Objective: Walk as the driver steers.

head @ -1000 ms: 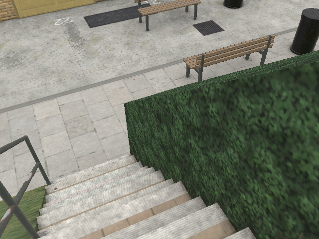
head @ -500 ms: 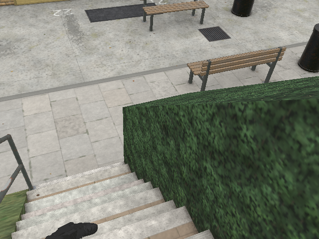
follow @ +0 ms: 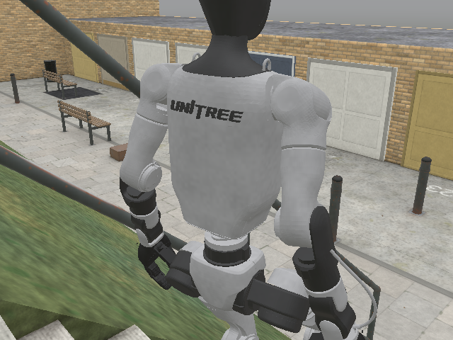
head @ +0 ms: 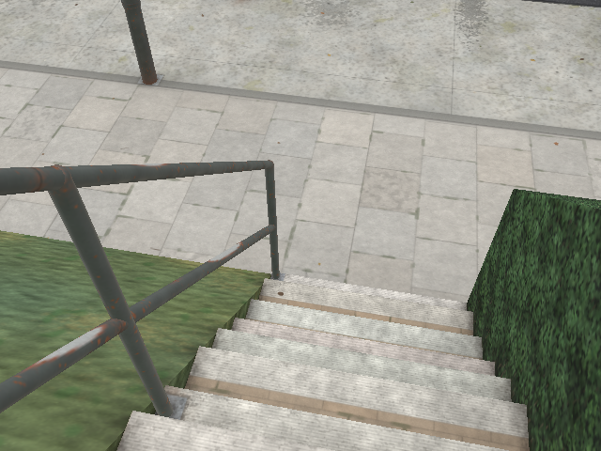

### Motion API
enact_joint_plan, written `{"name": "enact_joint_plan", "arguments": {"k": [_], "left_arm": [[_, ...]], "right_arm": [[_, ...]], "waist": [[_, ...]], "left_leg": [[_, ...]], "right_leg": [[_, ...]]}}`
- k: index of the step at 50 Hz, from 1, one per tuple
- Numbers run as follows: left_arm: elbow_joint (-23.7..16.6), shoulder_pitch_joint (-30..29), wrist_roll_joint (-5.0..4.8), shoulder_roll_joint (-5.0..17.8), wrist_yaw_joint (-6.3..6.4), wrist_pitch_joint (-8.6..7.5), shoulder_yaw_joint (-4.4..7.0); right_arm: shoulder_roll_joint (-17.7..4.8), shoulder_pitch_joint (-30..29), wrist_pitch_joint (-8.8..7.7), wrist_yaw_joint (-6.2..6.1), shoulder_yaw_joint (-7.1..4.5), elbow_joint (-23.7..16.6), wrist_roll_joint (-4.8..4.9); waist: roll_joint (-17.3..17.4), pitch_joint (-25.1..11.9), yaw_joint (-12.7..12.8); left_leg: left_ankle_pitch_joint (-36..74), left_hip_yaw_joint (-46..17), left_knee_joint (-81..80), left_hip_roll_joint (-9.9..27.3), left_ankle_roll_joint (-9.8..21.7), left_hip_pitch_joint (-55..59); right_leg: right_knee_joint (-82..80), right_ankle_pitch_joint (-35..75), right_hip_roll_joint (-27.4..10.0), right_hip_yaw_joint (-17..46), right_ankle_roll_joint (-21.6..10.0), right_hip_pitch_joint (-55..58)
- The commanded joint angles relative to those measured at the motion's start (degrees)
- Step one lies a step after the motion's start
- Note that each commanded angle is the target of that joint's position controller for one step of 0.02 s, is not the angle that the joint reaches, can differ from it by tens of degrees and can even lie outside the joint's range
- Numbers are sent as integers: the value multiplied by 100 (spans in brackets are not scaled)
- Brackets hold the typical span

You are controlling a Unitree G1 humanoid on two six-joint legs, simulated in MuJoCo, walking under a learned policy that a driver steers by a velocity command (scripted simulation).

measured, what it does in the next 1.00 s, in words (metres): goes down: right foot 0.21 m lower, then left foot 0.20 m lower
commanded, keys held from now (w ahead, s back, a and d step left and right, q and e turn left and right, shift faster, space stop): w+q+shift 0.12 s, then w+shift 0.24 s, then w+e+shift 0.64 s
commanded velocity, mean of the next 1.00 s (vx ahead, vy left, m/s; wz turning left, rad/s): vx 0.99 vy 0.00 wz -0.07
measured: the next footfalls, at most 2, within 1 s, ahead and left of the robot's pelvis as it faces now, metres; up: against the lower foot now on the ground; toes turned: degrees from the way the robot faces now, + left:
right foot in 0.24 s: +0.24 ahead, -0.16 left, -0.21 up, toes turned +18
left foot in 0.58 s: +0.52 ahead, +0.09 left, -0.42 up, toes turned +11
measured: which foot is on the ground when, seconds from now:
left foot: down 0.00-0.22, up 0.24-0.56, down 0.58-0.94, up 0.96-1.00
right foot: up 0.00-0.22, down 0.24-0.58, up 0.60-0.92, down 0.94-1.00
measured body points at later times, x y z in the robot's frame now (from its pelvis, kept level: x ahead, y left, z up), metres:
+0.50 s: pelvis +0.33 -0.04 -0.27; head +0.33 -0.07 +0.18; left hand +0.10 +0.12 -0.39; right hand +0.62 -0.15 -0.35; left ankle +0.48 +0.09 -0.94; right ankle +0.21 -0.18 -0.89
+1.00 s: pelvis +0.68 -0.04 -0.56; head +0.66 -0.05 -0.11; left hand +0.74 +0.24 -0.67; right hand +0.72 -0.32 -0.70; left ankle +0.60 +0.10 -1.00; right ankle +0.67 -0.10 -1.23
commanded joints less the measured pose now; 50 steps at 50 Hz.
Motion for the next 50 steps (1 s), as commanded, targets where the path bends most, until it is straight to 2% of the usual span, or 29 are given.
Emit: {"name": "enact_joint_plan", "arguments": {"k": [1, 2, 4, 6, 10, 11, 12, 13, 14, 17, 18, 20, 22, 26, 28, 29, 30, 31, 33, 34, 36, 38, 41, 42, 46, 47, 48, 49, 50], "left_arm": [[-858, 37, 2, 409, 84, -2, -34], [-367, 443, 15, 438, 119, 26, 0], [-482, -261, -133, 872, 71, -74, 146], [-568, -10, -218, 446, -39, -101, -17], [-197, 1040, -382, 571, -86, -91, 128], [217, 2228, -407, 888, -79, -50, 265], [513, 3679, -490, 1113, -110, -1, 406], [497, 3001, -606, 627, -200, 22, 120], [379, 2158, -419, 455, -346, -94, -13], [489, 1875, -433, 234, -330, -417, -117], [300, 1417, -300, 267, -129, -466, -128], [549, 1115, -500, 648, -46, -578, -34], [311, 921, -626, 489, -67, -619, -41], [637, 1350, -215, 514, -39, -92, 70], [945, 2154, -198, 400, 32, 176, 86], [905, 2010, -301, 549, 36, 199, 154], [699, 2093, -468, 308, -29, 154, 181], [537, 2295, -495, 467, 51, 103, 161], [405, 1496, -271, 619, 34, 150, 205], [112, 646, -295, 700, -31, 227, 268], [-139, 45, -267, 364, -101, 461, 294], [45, 746, -109, 172, -194, 563, 224], [-262, 187, -389, -74, -337, 276, 149], [-51, 619, -403, -81, -426, 236, 155], [307, 2551, -285, 970, -96, 626, 533], [278, 2968, -420, 1010, -168, 509, 550], [287, 2257, -590, 1098, -282, 421, 420], [56, 1789, -744, 1620, -270, 294, 365], [52, 1669, -708, 1435, -234, 173, 390]], "right_arm": [[-836, -263, -250, -177, -80, -498, -241], [-685, -135, -310, -174, -107, -330, -404], [-396, -382, -467, -234, -62, -280, -192], [-259, -1116, -506, -263, -14, -426, -57], [-431, -1281, -295, -243, -68, -509, -152], [-435, -1765, -157, -226, -54, -629, -132], [-252, -2626, -124, -253, -79, -769, -60], [560, -2636, -167, -281, 107, -1142, -113], [906, -1608, -266, -321, 261, -1477, -192], [305, -1962, -260, -298, 122, -931, -655], [521, -1725, -387, -165, 283, -1229, -572], [308, -1563, -356, -114, 149, -778, -576], [-209, -2535, -511, -83, 113, -897, -460], [156, -2124, -401, 5, 121, -935, -30], [-74, -1302, -412, -124, -70, -544, -61], [-377, -492, -380, -157, -228, -321, -190], [-747, 451, -437, -79, -332, -87, -335], [-447, 915, -477, 32, -203, -57, -304], [-453, 532, -571, -27, -353, 87, -219], [27, 121, -543, -70, -133, -69, -285], [205, -542, -571, -167, 42, -124, -143], [-672, -582, -689, -178, -198, -218, -221], [38, -992, -1009, -217, -89, -4, -12], [-174, -1173, -1051, -226, -137, 49, -34], [-880, -1172, -594, -142, -265, 107, -175], [-820, -1889, -363, -293, -293, 17, -279], [37, -2218, -146, -472, -135, -221, -467], [53, -2114, -289, -435, 39, -1565, -525], [-316, -2557, -340, -443, -8, -1372, -583]], "waist": [[265, -391, 607], [153, -462, 652], [-400, -409, 558], [-73, -351, 763], [796, -532, 851], [599, -593, 1393], [-339, -440, 2556], [-1434, 454, 1773], [-1739, 431, 237], [457, 888, 73], [43, 370, -561], [-713, -50, -539], [113, 313, -72], [-1318, 409, 516], [-612, 493, 638], [-46, 412, 137], [643, -157, -15], [211, -1126, -19], [433, -1406, -228], [-244, -467, 5], [-139, 697, 373], [520, -67, 574], [231, -192, 860], [316, -483, 1012], [158, -713, 1761], [-550, -24, 2475], [-1584, 986, 2017], [-2318, 323, 867], [-831, 452, 1009]], "left_leg": [[5249, -4428, -1988, 2335, 1461, -525], [4499, -4001, -1618, 1926, 1284, -1326], [2820, -2995, -399, 1002, 702, -1360], [1521, -2112, 84, 122, 197, -2764], [2931, -2162, 2196, 367, 318, -733], [5072, -2016, 3593, 562, 165, -1038], [3882, -1256, 7186, -276, -166, -2557], [-998, -718, 8617, -1198, -148, -4630], [-556, -930, 6709, -380, -34, -5534], [1305, -1081, 4284, 179, -475, -5240], [3279, -503, 1535, 139, -813, -2819], [5312, -756, 2498, 463, -903, -1077], [6766, 159, -98, 458, -991, -1006], [5244, -447, -2806, 1027, -962, 513], [4763, -294, -4030, 1060, -974, 1554], [4796, -423, -3946, 1253, -886, 2744], [7990, -1212, -2215, 2501, -283, 4696], [7447, -1527, -1478, 3506, -118, 5568], [1619, -2643, -2134, 3482, 641, 3911], [954, -2231, -2630, 3236, 389, 2052], [2745, -1356, -2076, 3054, 6, -911], [3473, -961, -1710, 3122, -167, -1070], [0, 810, -757, 2035, -1136, -2375], [-366, 1056, -391, 1939, -1218, -2656], [5464, 1380, 3803, 2312, -1270, -1354], [3221, 1243, 7031, 1730, -1133, -2187], [-1315, 1076, 8863, 740, -803, -3707], [-1635, 65, 6193, 789, -1093, -5475], [-1353, -675, 5043, 1411, -1176, -5282]], "right_leg": [[-2355, 1144, 184, 400, 559, -818], [-2180, 2404, 241, 244, 565, 203], [-3697, 4513, 361, 405, 413, 522], [-5242, 6151, 776, -241, 305, 2924], [-6296, 5792, 459, 300, -254, 2668], [-6864, 4961, 148, 552, -388, 3935], [-7413, 5820, -257, 618, -1011, 5225], [-6308, 7121, -703, 850, -652, 4864], [-6291, 5859, -910, 2357, -482, 4802], [-6343, 2826, -325, 1930, -385, 2472], [-6736, 2222, -377, 1994, -523, 286], [-6228, 798, -727, 3083, -985, -682], [-5321, -173, 295, 1997, -971, -165], [-4390, 1511, 301, 2315, -1330, 1119], [-2689, 2922, 460, 1888, -1306, 1349], [-1296, 2341, 679, 1442, -1195, 384], [620, -1424, 1173, 927, -866, -1468], [251, -1189, 538, 852, -806, -2201], [-569, 347, 10, 1196, -847, -2227], [-1646, 1427, 10, 1148, -668, -1695], [-3374, 2476, -66, 865, -234, -190], [-2914, 2978, 165, -92, -291, 685], [-5578, 7539, 163, -24, -603, 2604], [-5150, 8310, 525, -569, -597, 3684], [-5585, 4635, 877, -1194, -1169, 4813], [-7054, 4237, 483, -343, -1734, 4639], [-7155, 7401, -107, 635, -1773, 4165], [-6910, 6908, -656, 3750, -2148, 4356], [-7229, 4658, -1197, 4453, -2417, 3592]]}}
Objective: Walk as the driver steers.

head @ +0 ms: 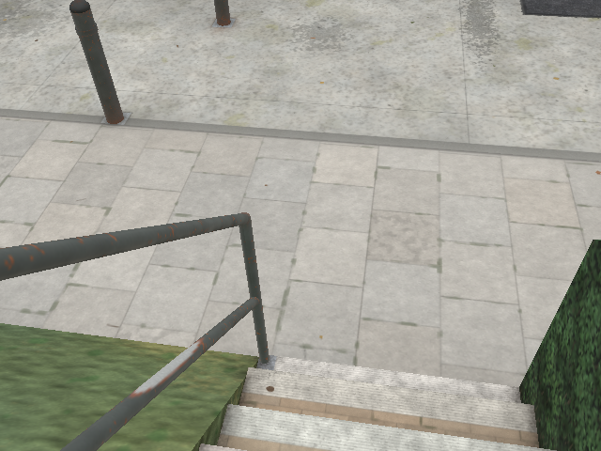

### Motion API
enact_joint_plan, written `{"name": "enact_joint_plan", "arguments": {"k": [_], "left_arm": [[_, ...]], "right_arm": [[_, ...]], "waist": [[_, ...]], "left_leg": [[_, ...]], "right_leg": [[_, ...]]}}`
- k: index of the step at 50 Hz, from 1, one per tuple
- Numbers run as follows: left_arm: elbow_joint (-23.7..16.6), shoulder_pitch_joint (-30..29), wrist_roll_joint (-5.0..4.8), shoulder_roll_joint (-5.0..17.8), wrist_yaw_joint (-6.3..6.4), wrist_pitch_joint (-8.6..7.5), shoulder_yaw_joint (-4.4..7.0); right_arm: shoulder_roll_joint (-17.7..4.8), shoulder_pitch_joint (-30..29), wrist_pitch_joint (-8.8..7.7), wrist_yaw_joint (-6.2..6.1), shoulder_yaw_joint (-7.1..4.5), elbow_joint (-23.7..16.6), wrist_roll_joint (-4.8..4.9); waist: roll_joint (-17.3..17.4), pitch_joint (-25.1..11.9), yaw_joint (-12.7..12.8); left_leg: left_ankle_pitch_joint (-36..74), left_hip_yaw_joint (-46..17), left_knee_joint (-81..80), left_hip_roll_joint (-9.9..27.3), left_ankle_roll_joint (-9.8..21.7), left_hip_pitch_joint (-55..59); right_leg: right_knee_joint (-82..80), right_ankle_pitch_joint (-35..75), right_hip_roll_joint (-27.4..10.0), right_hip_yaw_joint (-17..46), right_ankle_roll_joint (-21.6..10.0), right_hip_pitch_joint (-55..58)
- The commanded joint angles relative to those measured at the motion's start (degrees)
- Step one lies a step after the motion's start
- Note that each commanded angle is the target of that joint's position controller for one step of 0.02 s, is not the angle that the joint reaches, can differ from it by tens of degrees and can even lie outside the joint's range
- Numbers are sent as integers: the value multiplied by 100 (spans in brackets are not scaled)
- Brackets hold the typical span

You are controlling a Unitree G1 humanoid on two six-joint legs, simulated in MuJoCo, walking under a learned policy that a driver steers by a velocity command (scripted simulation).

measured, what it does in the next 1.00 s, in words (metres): goes down, turning right: left foot 0.27 m lower, then right foot 0.18 m lower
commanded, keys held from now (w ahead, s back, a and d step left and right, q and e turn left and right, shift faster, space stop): w+e+shift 0.40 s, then w+shift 0.18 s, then w+q+shift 0.42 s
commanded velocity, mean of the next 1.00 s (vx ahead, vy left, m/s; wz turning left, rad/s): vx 1.00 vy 0.00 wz -0.37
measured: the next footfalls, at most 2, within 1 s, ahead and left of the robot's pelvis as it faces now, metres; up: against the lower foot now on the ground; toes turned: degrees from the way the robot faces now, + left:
left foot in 0.26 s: +0.31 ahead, +0.12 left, -0.27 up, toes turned -18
right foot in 0.60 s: +0.46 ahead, -0.22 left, -0.45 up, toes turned -33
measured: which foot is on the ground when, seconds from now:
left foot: up 0.00-0.24, down 0.26-0.60, up 0.62-0.96, down 0.98-1.00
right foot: down 0.00-0.26, up 0.28-0.58, down 0.60-0.94, up 0.96-1.00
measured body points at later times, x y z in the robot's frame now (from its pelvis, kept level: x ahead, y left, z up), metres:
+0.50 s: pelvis +0.33 -0.01 -0.36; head +0.32 -0.02 +0.09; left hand +0.64 +0.09 -0.43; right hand +0.10 -0.15 -0.50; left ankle +0.27 +0.14 -0.96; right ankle +0.43 -0.18 -0.97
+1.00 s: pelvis +0.60 -0.16 -0.63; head +0.59 -0.15 -0.18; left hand +0.78 +0.02 -0.76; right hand +0.59 -0.45 -0.73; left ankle +0.63 -0.11 -1.35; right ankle +0.48 -0.23 -1.05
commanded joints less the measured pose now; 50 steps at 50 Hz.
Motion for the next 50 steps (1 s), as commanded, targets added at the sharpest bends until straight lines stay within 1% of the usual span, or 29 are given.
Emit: {"name": "enact_joint_plan", "arguments": {"k": [1, 2, 3, 4, 7, 10, 12, 13, 14, 15, 16, 18, 19, 22, 24, 26, 28, 30, 31, 32, 33, 34, 36, 38, 42, 47, 48, 49, 50], "left_arm": [[15, 842, 104, 994, 63, -205, 70], [16, 581, 396, 715, 135, -334, -41], [-415, -468, 412, 96, 270, -473, -269], [-278, -647, 306, 236, 267, -613, -227], [121, -91, -16, -62, 278, -811, -213], [219, 346, 85, 123, 264, -393, -44], [-230, -1233, 10, 441, 193, -266, 81], [-417, -1448, -72, 202, 167, -226, 87], [-857, -914, -95, -557, 152, -198, -112], [-1009, 142, -31, -791, 268, -214, -248], [-824, -560, 381, -398, 350, -224, -205], [-1012, -1103, 553, -715, 238, -217, -349], [-1333, -1000, 397, -742, 119, -269, -364], [-926, -1332, 493, -440, 137, -80, -231], [-1144, -2249, 212, -478, 76, -257, -297], [-1309, -2262, -88, -271, -37, -283, -340], [-497, -695, 37, 379, -98, -2, -20], [445, 2076, 114, 1111, -70, 27, 353], [479, 1874, 33, 1199, -144, -67, 295], [247, 1161, -101, 1173, -123, -109, 236], [296, 959, -131, 728, -74, -107, 126], [100, 139, 167, -8, -43, -200, -139], [-140, -999, 266, -260, -52, -432, -325], [-225, -1184, 351, 216, -113, -683, -242], [-282, -1368, 38, 41, 6, -844, -302], [-232, -734, 533, 732, 141, -324, -52], [-134, -720, 440, 485, 227, -200, -10], [-328, -1745, 381, 264, 289, -73, -69], [-987, -1868, 392, -763, 355, -34, -358]], "right_arm": [[-433, -1296, -204, -135, 67, -1345, -70], [-580, -1288, -337, -104, 61, -1010, -92], [-645, -936, -401, -26, 91, -1053, 32], [-322, 66, -496, 91, 93, -523, 102], [-204, 43, -459, 169, 185, -534, 195], [268, 67, -331, 205, 393, -949, 285], [-422, 2640, -414, 103, 58, -174, 150], [-933, 3147, -376, 128, -147, -45, 197], [-924, 2372, -388, 270, -95, -163, 165], [-1029, 1920, -488, 378, -91, -258, 176], [-340, 2210, -617, 379, 5, -127, 272], [372, 1624, -629, 297, 306, -183, 218], [-182, 939, -658, 134, 170, -362, 30], [-376, 1156, -616, 166, 145, -155, 219], [-131, 1422, -520, 187, 279, -2, 134], [-639, 933, -515, 190, 135, -177, 70], [-1053, 226, -602, 120, -45, -81, 37], [-1031, 8, -470, 161, -161, -81, 120], [-612, 701, -356, 122, -114, -221, 133], [-434, 1516, -324, 138, -39, -674, 147], [-259, 1007, -183, 124, 14, -518, -49], [-243, 839, -77, 93, -13, -442, 9], [349, 1204, 112, 31, 101, -498, -17], [106, 895, 238, -17, 33, -712, -43], [111, 56, 254, 128, 131, -1274, 89], [-496, 979, 189, 216, -146, -1159, 297], [-707, 1825, 197, 293, -241, -786, 191], [-703, 2696, 198, 404, -254, -586, 249], [-960, 2271, 161, 499, -81, -453, 352]], "waist": [[-615, 728, -49], [123, 582, -232], [539, 619, -941], [-41, -6, -1196], [-185, 152, -979], [-1107, 285, -560], [-1409, -599, -2072], [-278, -342, -2423], [1104, 96, -1238], [2850, -462, -488], [1495, -334, -799], [-464, 416, -211], [769, 320, 152], [236, 415, -214], [517, 653, -658], [463, 498, -531], [782, 143, 184], [-863, -338, 1534], [-2186, -351, 942], [-1851, -1190, 8], [-1015, -1031, 71], [-95, -209, -362], [-614, 117, -1279], [-746, -237, -1381], [-884, -277, -1327], [-1303, -343, -1154], [-946, -924, -1332], [72, -431, -2345], [2033, 561, -1393]], "left_leg": [[541, -776, -1529, -205, -161, -3951], [2370, -765, -3100, -263, -318, -3217], [5171, -151, -5303, -627, -652, -277], [6835, 309, -5031, -793, -594, 1813], [8882, 444, -6688, -967, -564, 2569], [8408, 146, -8444, -943, -109, 2930], [8350, -706, -8419, -167, 249, 5096], [8054, -1136, -9185, 442, 498, 5057], [9653, -920, -7229, 718, -464, 5236], [9287, -2427, -6625, 1654, -156, 5441], [6312, -2511, -6955, 1532, -118, 4477], [5347, -1383, -7239, 833, -127, 1151], [5362, -2634, -7402, 1804, 243, 48], [3794, -2272, -6301, 1267, 36, -102], [2908, -1624, -5988, 854, 73, -11], [1572, -1564, -6397, 1004, 423, -706], [1785, -1074, -5093, 1110, 558, -1201], [2748, 587, 213, -179, 66, -2110], [-343, 298, 1120, -774, 214, -2970], [236, -969, 28, -1042, 335, -3424], [493, -1020, -471, -762, 347, -2870], [1938, -1420, -1776, -693, 408, -2532], [2785, -991, -3176, -706, 79, -1527], [5367, -579, -3587, -897, 35, -445], [7737, -245, -5927, -899, 57, 829], [5190, 349, -7957, -412, 871, 1033], [4799, 342, -7877, -548, 1088, 2788], [5156, -376, -8324, -214, 1574, 3693], [9961, -979, -6756, -111, 1019, 3542]], "right_leg": [[-2412, 364, -1956, 4838, -911, 1188], [-2130, -1533, -1378, 4082, -378, 460], [-2140, -2484, -705, 2928, -134, -2401], [-1875, -2325, -574, 2776, -111, -3199], [-232, -4535, 196, 1953, 124, -3094], [971, -3920, 313, 1637, 306, -2103], [3904, -2066, 194, 1767, 410, -2740], [6160, -2954, 795, 1389, 525, -2898], [6844, -4625, 779, 1157, 360, -4461], [6531, -4158, -59, 1065, 192, -5411], [5347, -2722, -391, 1888, 94, -5745], [3386, -1090, -320, 1145, 460, -4359], [2036, -33, -756, 1405, 607, -3284], [2548, 621, -613, 1187, 720, -3179], [1347, 1511, -364, 690, 624, -3138], [-564, 2114, -800, 761, 687, -1176], [-40, 1481, -778, 377, 842, 1353], [-1558, 133, -478, 587, 56, 3817], [-880, 1225, -860, 784, 371, 3885], [-1364, 470, -1957, 3097, -110, 3919], [-2161, -1462, -2356, 3888, -387, 2496], [-2031, -2145, -2042, 2727, 84, 1114], [-1344, -184, -2534, 1977, 184, -1087], [-1242, -2922, -2263, 1839, 372, -2392], [-58, -3728, -1849, 746, 825, -2772], [2643, 230, -2394, 532, 530, -104], [4588, 1677, -2091, 166, 504, -691], [7943, -335, -1209, -365, 650, -2689], [8860, -4629, -172, -600, 610, -5062]]}}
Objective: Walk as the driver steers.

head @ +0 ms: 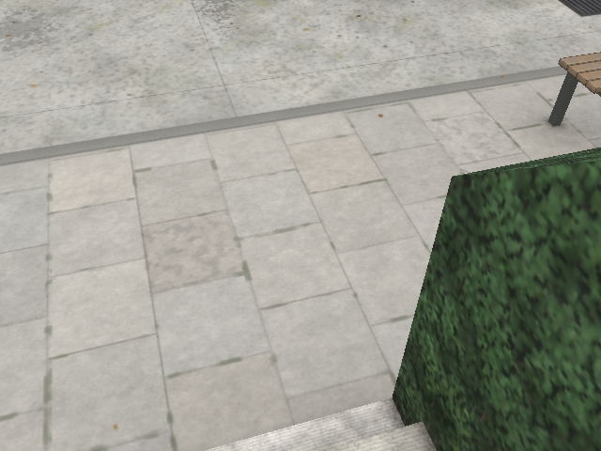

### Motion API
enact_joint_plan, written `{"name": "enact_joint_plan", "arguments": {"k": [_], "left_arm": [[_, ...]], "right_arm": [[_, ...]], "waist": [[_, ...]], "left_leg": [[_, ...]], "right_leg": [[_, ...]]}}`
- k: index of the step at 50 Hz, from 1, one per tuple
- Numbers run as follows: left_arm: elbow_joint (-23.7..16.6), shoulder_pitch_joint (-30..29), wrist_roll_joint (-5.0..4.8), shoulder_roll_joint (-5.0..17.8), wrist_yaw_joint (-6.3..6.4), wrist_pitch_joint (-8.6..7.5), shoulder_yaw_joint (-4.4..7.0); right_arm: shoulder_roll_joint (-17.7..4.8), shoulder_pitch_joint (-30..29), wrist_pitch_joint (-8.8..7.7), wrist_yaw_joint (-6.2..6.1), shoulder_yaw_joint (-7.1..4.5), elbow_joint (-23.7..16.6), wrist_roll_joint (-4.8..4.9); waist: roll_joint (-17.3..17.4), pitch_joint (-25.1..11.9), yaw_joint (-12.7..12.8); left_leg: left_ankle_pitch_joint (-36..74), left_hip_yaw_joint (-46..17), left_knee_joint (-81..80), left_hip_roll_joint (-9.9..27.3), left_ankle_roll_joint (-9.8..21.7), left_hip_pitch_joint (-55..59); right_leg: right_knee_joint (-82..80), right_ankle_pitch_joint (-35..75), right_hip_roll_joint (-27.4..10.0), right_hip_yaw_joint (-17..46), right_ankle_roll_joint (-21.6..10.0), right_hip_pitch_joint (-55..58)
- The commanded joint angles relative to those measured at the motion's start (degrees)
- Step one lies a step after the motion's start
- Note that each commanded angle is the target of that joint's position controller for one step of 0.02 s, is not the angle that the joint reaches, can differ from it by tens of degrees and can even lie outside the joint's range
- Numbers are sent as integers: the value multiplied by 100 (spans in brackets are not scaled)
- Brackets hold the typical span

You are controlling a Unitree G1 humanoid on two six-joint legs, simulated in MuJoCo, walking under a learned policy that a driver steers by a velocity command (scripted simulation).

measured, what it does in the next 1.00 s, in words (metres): goes down, turning left: right foot 0.23 m lower, then left foot 0.19 m lower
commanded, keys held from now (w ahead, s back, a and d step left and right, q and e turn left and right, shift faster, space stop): w+q+shift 0.68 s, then w+shift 0.18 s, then w+e+shift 0.14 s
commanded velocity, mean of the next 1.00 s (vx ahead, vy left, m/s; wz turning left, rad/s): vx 1.00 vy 0.00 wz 0.75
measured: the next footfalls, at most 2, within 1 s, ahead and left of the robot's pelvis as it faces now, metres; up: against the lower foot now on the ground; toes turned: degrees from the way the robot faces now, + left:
right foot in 0.36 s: +0.34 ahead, -0.14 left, -0.23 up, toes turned +25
left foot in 0.84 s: +0.53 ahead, +0.19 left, -0.42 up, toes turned +45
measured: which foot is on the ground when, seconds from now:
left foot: down 0.00-0.38, up 0.40-0.82, down 0.84-1.00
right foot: up 0.00-0.34, down 0.36-0.82, up 0.84-1.00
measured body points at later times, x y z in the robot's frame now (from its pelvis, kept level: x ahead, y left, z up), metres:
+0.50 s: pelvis +0.30 -0.04 -0.28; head +0.29 -0.05 +0.17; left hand +0.21 +0.22 -0.40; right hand +0.52 -0.23 -0.40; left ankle +0.20 +0.06 -0.75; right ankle +0.31 -0.16 -0.98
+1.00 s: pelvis +0.56 +0.14 -0.48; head +0.57 +0.14 -0.03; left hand +0.42 +0.35 -0.62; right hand +0.74 -0.04 -0.63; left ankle +0.50 +0.17 -1.17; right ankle +0.71 +0.04 -1.10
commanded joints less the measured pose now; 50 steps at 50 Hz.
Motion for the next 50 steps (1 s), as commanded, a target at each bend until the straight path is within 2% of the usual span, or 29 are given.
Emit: {"name": "enact_joint_plan", "arguments": {"k": [1, 2, 3, 4, 5, 7, 11, 14, 16, 17, 19, 20, 21, 23, 24, 26, 29, 32, 35, 37, 39, 40, 41, 42, 43, 44, 46, 48, 50], "left_arm": [[-1596, -1039, 215, -54, 142, 35, -149], [-1555, -1129, 123, 230, 139, -14, -136], [-1160, -1238, 70, 470, 150, -46, 7], [-1316, -875, 48, 252, 82, -83, -37], [-1577, -1218, 16, 158, 5, -82, -181], [-872, -482, 92, 123, -85, -3, -170], [-1194, -1406, -37, 396, -262, -246, -27], [-1333, -1369, -413, 334, -213, -225, 72], [-631, 661, -286, 591, -150, -153, 242], [-237, 1842, -267, 893, -106, -137, 367], [-255, 1933, -382, 793, -158, -168, 383], [-366, 1551, -216, 817, -274, -191, 268], [-298, 1919, -297, 744, -331, -204, 325], [-48, 2488, -463, 932, -284, -317, 390], [44, 2438, -285, 905, -231, -494, 354], [-43, 1730, -101, 188, -126, -502, 58], [-88, 1491, -121, 1127, -151, -370, 207], [131, 1811, -172, 416, -80, -410, 47], [105, 1593, -98, 1006, -141, -412, 229], [398, 1720, -24, 1009, -102, -412, 259], [822, 2490, 43, 536, -1, -197, 151], [897, 2585, 14, 656, 40, -162, 172], [701, 1799, -15, 1206, 55, -132, 378], [277, 1147, -114, 1177, 84, -185, 462], [-224, 1571, -265, 662, 44, -272, 318], [-141, 1832, -209, 589, 8, -276, 274], [-51, 1416, -35, 436, 57, -145, 255], [-309, 582, -89, 356, 42, 62, 232], [198, 1493, -100, 415, -27, 54, 227]], "right_arm": [[-1104, 1962, -53, 100, -180, 550, 287], [-1152, 1806, -98, -14, -178, 385, 125], [-510, 1475, -73, 0, 45, 483, 21], [-813, 1333, -168, -43, 18, 411, -96], [-191, 819, -277, -182, 212, 140, 7], [-431, 388, -335, -130, 173, 51, 155], [-429, 593, -284, -283, 107, 18, 204], [-180, 995, -66, -204, 120, 99, -68], [-363, 14, -8, -258, 40, 58, -186], [-412, -333, 36, -221, 15, -55, -130], [39, 201, -14, -223, -12, 115, -90], [454, 737, -106, -166, 109, -357, 155], [380, 686, -132, -244, 140, -230, 29], [388, -278, -161, -298, 165, -557, -320], [268, -1177, -113, -332, 122, -861, -479], [357, -1199, -32, -182, 178, -703, -268], [291, -472, 91, 45, 89, -173, -202], [463, -2104, -125, 150, 196, -581, -155], [252, -2400, -38, 251, 173, -498, 111], [-98, -2279, -70, 159, 95, -445, 153], [-276, -963, -44, 121, -54, 143, 70], [-164, 265, -21, 67, -116, 619, -38], [-337, 1226, 65, 28, -232, 972, -71], [-691, 1308, 35, 15, -249, 1097, -90], [-823, 1397, -132, -27, -113, 1131, -127], [-734, 1636, -170, -71, -168, 1293, -96], [-181, 855, -301, -154, -88, 1193, -92], [70, -439, -400, -141, 98, 721, -161], [-347, -344, -593, -48, -56, 650, -210]], "waist": [[1493, 167, -176], [833, 84, -191], [-426, 544, -65], [201, 173, 377], [-313, 282, 568], [0, -278, 705], [193, -224, 128], [548, 433, -452], [1357, -20, 676], [956, -243, 1277], [-969, 522, 1170], [-1910, 76, 305], [-1975, -422, 577], [-2005, -350, 850], [-1630, -30, 792], [-341, 889, 235], [-1455, 175, -14], [-765, 896, 424], [-774, 928, 593], [-1255, 1063, 700], [-600, 515, 486], [-135, 130, -56], [632, 32, -947], [900, 216, -859], [733, -384, -187], [-14, -905, -257], [67, -430, 138], [-109, 708, 705], [1, 117, 1106]], "left_leg": [[4930, -3169, 327, 902, 514, 2552], [1851, -3802, -404, 1493, 880, 1778], [1932, -2925, 209, 966, 557, 891], [1068, -3503, 159, 1175, 717, 778], [-148, -3302, -531, 742, 549, -1066], [-345, -3261, -297, 367, 525, -2122], [-2373, -3209, 1048, -351, 618, -1000], [-1798, -3247, 1511, -454, 701, -439], [-1229, -3502, 3417, -339, 658, -1215], [-536, -2929, 4573, -555, 544, -1546], [-4131, -1670, 7535, -1528, 388, -3105], [-4402, -1233, 7684, -1042, 241, -4937], [-3949, -908, 7826, -639, 288, -5712], [-3393, -580, 8130, -151, 233, -6111], [-1798, -1442, 6712, 294, 49, -6305], [7, -1418, 4293, 97, -388, -4838], [738, -289, 4508, -327, -431, -3005], [3599, -628, 2040, -56, -140, -3513], [3579, -49, 701, 144, -189, -2103], [2409, 57, -277, 351, -196, -1580], [1826, 809, -784, -171, -201, 629], [1717, 882, -1220, -481, -80, 2103], [1521, 152, -1852, -122, 393, 3297], [3033, -443, -751, 348, 542, 3799], [5646, -1390, 392, 1278, 704, 4575], [3574, -2166, 32, 1811, 1110, 4668], [-1277, -2780, -885, 2089, 972, 2483], [-862, -2172, -1293, 1973, 766, -1641], [-160, -1151, -534, 1312, 366, -2345]], "right_leg": [[854, -472, 717, 1081, -117, -4503], [-162, 20, 390, 1492, 139, -4497], [-457, 825, 349, 1612, 195, -4086], [-1477, 2053, 443, 1461, 456, -4208], [-3844, 4023, 640, 1163, 798, -2547], [-3991, 5685, 733, 1031, 723, 87], [-7402, 7620, 955, 1551, 565, 541], [-9352, 6345, 810, 1679, 596, 909], [-8554, 7213, 303, 2192, 165, 2706], [-8907, 7215, 322, 1833, 167, 3709], [-9862, 7069, -418, 2274, 117, 4524], [-7302, 8727, -742, 2128, 510, 5833], [-7304, 7780, -826, 2255, 534, 6409], [-7686, 5760, -1011, 3412, 315, 5112], [-7700, 4563, -1388, 3968, 39, 4205], [-7906, 3711, -1030, 3161, 38, 1297], [-7580, 4879, -1097, 2396, 393, 584], [-7233, 1681, -451, 1818, 673, 994], [-7406, 1669, -647, 1366, 148, 1304], [-6825, 3453, -747, 1258, 14, 1905], [-4823, 5385, -512, 409, -44, 1771], [-3109, 5797, -321, 161, 0, 1317], [-566, 2844, 327, -10, 127, 99], [236, -342, 754, 227, 28, -1521], [-353, -502, 521, 1172, 28, -2438], [-1077, -131, 422, 1494, -100, -2949], [-2648, 935, 214, 2107, 31, -2667], [-4917, 2298, 348, 1739, 526, -214], [-5215, 4528, 697, 1234, 514, 1226]]}}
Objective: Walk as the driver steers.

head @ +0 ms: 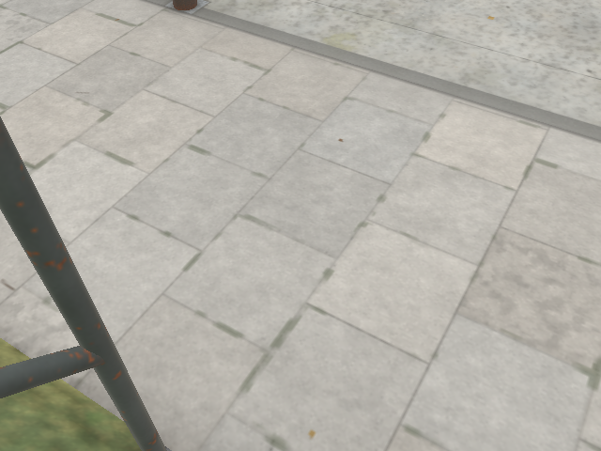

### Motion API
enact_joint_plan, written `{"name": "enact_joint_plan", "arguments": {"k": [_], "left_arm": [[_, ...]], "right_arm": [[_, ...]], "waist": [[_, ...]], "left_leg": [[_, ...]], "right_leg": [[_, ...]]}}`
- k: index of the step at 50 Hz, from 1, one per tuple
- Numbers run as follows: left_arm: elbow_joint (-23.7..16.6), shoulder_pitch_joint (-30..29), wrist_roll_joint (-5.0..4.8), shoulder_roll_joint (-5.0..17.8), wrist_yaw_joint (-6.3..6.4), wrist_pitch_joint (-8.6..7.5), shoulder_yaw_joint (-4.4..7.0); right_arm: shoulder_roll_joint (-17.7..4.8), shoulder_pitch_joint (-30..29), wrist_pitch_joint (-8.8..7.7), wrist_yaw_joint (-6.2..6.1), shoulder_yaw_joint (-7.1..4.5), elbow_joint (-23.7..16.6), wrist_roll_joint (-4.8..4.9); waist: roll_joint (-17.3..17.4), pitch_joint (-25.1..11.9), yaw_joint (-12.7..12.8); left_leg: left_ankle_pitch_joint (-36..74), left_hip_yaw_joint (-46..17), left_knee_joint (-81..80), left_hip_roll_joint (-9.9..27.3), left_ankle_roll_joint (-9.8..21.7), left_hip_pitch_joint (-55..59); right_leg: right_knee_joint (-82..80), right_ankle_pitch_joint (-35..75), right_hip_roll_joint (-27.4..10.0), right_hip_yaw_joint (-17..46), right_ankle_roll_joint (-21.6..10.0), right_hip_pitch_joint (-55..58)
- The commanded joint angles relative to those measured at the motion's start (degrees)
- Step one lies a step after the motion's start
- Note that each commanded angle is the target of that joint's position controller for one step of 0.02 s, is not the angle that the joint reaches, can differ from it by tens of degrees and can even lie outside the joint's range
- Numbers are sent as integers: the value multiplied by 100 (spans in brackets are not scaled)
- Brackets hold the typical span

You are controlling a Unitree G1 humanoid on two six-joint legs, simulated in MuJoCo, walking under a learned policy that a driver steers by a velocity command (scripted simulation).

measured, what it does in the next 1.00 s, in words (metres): goes down, turning right: right foot 0.18 m lower, then left foot 0.24 m lower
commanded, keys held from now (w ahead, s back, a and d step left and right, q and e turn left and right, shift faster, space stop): w+e+shift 1.00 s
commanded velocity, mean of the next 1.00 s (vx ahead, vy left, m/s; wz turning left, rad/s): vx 1.00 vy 0.00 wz -0.80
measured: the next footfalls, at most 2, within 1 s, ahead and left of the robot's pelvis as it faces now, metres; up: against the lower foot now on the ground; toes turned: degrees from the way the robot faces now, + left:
right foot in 0.18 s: +0.18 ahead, -0.14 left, -0.18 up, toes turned +1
left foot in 0.60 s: +0.59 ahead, +0.03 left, -0.42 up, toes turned -27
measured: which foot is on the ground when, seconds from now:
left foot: down 0.00-0.20, up 0.22-0.58, down 0.60-0.90, up 0.92-1.00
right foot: up 0.00-0.16, down 0.18-0.56, up 0.58-0.92, down 0.94-1.00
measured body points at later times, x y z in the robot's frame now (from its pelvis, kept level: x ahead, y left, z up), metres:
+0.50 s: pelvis +0.36 -0.07 -0.24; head +0.33 -0.09 +0.21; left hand +0.29 +0.18 -0.37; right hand +0.57 -0.31 -0.30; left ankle +0.57 +0.03 -0.94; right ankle +0.14 -0.14 -0.87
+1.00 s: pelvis +0.74 -0.22 -0.42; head +0.76 -0.24 +0.03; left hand +1.07 -0.24 -0.50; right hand +0.50 -0.33 -0.56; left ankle +0.68 +0.01 -0.97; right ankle +0.76 -0.27 -1.11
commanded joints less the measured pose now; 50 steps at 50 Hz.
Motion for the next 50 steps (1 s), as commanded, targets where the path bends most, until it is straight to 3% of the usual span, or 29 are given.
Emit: {"name": "enact_joint_plan", "arguments": {"k": [1, 5, 7, 9, 10, 11, 12, 13, 14, 15, 16, 18, 20, 22, 25, 27, 28, 30, 32, 34, 35, 37, 39, 44, 46, 47, 48, 49, 50], "left_arm": [[140, 892, -29, 331, -127, -21, 86], [262, 1089, -108, 485, -217, -23, 102], [101, 839, 20, 693, -182, 101, 162], [218, 1954, 38, 793, -268, 170, 278], [197, 2548, -195, 917, -359, 163, 338], [571, 2985, -316, 966, -452, 100, 259], [789, 3170, -518, 324, -375, -77, -170], [681, 2638, -285, 596, -277, -74, -125], [563, 2622, -99, 1421, -225, -76, 144], [620, 2308, -208, 867, -158, -185, -41], [499, 2009, -36, 1541, -112, -255, 102], [-38, 492, -58, 1213, 10, -334, 54], [-30, 438, -301, 757, -35, -477, -15], [73, 746, -302, 658, -139, -446, -36], [557, 1617, 0, 498, -80, -197, -29], [611, 1439, 272, 619, 34, -8, 8], [628, 1645, 180, 681, 4, 43, 81], [142, 617, -85, 520, -120, -35, 125], [-145, 843, -314, 164, -12, -175, -75], [-667, -772, 218, 381, 75, -221, 12], [-687, -1368, 287, 487, -52, -184, 40], [-1180, -1906, 6, 11, -431, -118, -137], [-1264, -1406, 13, -72, -540, -32, -209], [-1276, -1742, -80, 311, -508, 54, -335], [-722, 352, -56, 1087, -421, 99, -28], [-506, 724, -250, 1520, -313, 105, 199], [-690, 291, -216, 2106, -277, 152, 301], [-920, 819, -15, 2111, -106, 232, 318], [-836, 559, 23, 1854, -21, 242, 312]], "right_arm": [[-572, -847, -452, 9, -159, -639, 92], [-663, -1162, -531, -39, -142, -616, 214], [-575, -691, -381, -55, -125, -587, -36], [-1025, -851, -128, -209, -310, -615, -80], [-989, -1783, -2, -207, -307, -724, 41], [-151, -2811, 29, -190, -65, -1282, -45], [234, -2850, -44, -215, 153, -2034, -264], [189, -2200, -157, -126, 164, -2130, -166], [-73, -2188, -249, -57, 152, -1786, -242], [-270, -2213, -272, -146, 59, -1405, -376], [1, -1607, -298, -72, 129, -1540, -358], [-195, -2018, -217, 52, 79, -1438, -206], [-663, -2241, -251, 136, -70, -1485, -128], [-166, -2689, -201, 215, 49, -1656, -46], [112, -2231, -332, 135, 59, -1605, 247], [-387, -1125, -353, 33, -226, -1249, 387], [-493, -974, -269, 14, -301, -1128, 244], [-821, 759, -166, 49, -424, -798, -2], [-753, 1290, -245, 94, -425, -578, -243], [-590, 1632, -433, -10, -371, -380, -96], [-67, 1533, -459, -61, -210, -283, -30], [243, 728, -491, -157, -28, -168, -28], [-122, -296, -495, -231, -65, -410, 8], [-808, 526, -384, -150, -178, -411, 105], [-1216, 138, -316, -204, -211, -657, 19], [-1072, -82, -218, -132, -220, -727, -94], [-605, 146, -242, -108, -79, -1359, -102], [-869, -253, -404, -48, -79, -1894, 16], [-1052, -654, -467, -1, -92, -2011, 17]], "waist": [[406, -13, 562], [901, -253, 687], [255, 600, 351], [406, -55, 1028], [-29, -116, 1943], [-2045, 854, 2159], [-1981, 1098, 1173], [-1043, 845, 428], [-258, 834, 510], [1086, 1168, 269], [-74, 439, -264], [-250, 341, -503], [-10, 484, -331], [-184, 358, 180], [-871, 448, 619], [-809, 361, 259], [-266, 405, 362], [-121, -235, -828], [1830, -1206, -729], [2398, -1668, -1127], [1175, -870, -969], [475, 555, -201], [908, 540, 429], [581, 173, 286], [744, -910, 1357], [-102, -1116, 1537], [-1297, -1540, 691], [-845, -2206, 913], [-190, -1112, 755]], "left_leg": [[1983, -1261, -1008, 1677, 463, -2013], [1489, -388, 134, 1460, -41, -2249], [3355, 78, 1234, 1554, -68, -1439], [6429, -99, 4224, 1722, 145, -731], [4151, 436, 6428, 1019, 47, -1563], [-1184, 822, 8707, -117, -8, -4058], [-1389, -42, 7081, -3, -78, -5364], [-1505, -538, 5907, 276, -334, -5700], [-1447, -1081, 4914, 669, -390, -5371], [-578, -1153, 4795, 652, -481, -4977], [366, -1095, 3764, 482, -597, -4674], [4309, -1006, 2252, 450, -856, -925], [6571, -1272, 291, 609, -708, -941], [6171, -850, -837, 212, -652, -133], [5795, -1045, -3087, 329, -810, 621], [6923, -1447, -5022, 1061, -814, 1193], [6990, -1399, -5176, 1306, -869, 1885], [6722, -1342, -2967, 1710, -867, 4330], [7871, -1404, -724, 2497, -575, 6953], [3227, -2772, -1511, 2959, 41, 5615], [3121, -2847, -1978, 2862, 57, 4343], [3711, -1945, -3100, 2423, -291, 1180], [4210, -870, -3378, 2167, -441, -388], [8789, 544, -2152, 1632, -1080, 652], [8431, 376, 675, 1896, -1072, -47], [3013, 574, 3438, 1000, -965, -1325], [-361, 245, 5352, 623, -973, -2930], [-46, -904, 5210, 567, -921, -4043], [401, -1005, 4364, 739, -774, -4349]], "right_leg": [[-1077, 3129, 136, -314, 67, 1421], [-1765, 4750, 481, -1074, -126, 3583], [-2787, 2339, 696, -1735, -446, 2855], [-4123, 364, 357, -776, -1202, 3672], [-4791, 1364, 333, -1100, -1593, 4085], [-3460, 3610, 289, -590, -1724, 4239], [-3299, 5468, 329, 1696, -1479, 4219], [-3969, 2972, -690, 3440, -2176, 4053], [-4613, 25, -1265, 4417, -2463, 3279], [-3654, 1591, -448, 3369, -1974, 2763], [-3939, 1030, -738, 4108, -2197, 2540], [-4529, -795, -334, 3630, -1948, -800], [-3365, -2096, 407, 2932, -1608, -130], [-2849, -1945, 789, 2466, -1405, 230], [-1666, -1163, 1045, 2060, -1135, 1716], [1, -741, 1135, 1844, -1195, 2418], [934, -1248, 1243, 1553, -1189, 1941], [3147, -3070, 1327, 780, -1005, -588], [4246, -2735, 588, -125, -1015, -3796], [3820, -1168, 23, -206, -971, -4140], [3623, -811, -231, -250, -882, -4041], [924, 105, -389, -216, -452, -2120], [-225, 1098, -344, -267, -406, -242], [-2074, 572, 850, -2065, -852, 1524], [-2777, 465, 842, -1292, -1393, 4211], [-3493, 751, 478, -447, -1866, 5533], [-3382, 2047, -784, 1829, -2465, 6444], [-4746, -20, -1363, 3619, -2875, 7137], [-5649, -1304, -1341, 3914, -2548, 6135]]}}
Velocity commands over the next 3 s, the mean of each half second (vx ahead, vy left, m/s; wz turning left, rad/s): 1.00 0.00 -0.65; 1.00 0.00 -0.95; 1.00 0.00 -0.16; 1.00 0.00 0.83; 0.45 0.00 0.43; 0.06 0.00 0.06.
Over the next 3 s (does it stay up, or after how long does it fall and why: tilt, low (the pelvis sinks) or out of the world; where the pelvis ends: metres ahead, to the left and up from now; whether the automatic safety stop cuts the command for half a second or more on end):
stays up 1.75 -1.07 -0.38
